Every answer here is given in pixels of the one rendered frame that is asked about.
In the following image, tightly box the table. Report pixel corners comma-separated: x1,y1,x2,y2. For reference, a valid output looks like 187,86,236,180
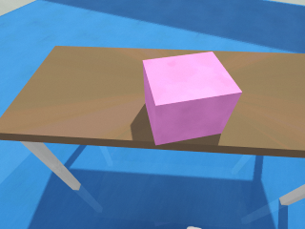
0,46,305,205

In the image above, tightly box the carton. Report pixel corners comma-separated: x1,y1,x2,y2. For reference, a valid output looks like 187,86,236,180
142,52,242,146

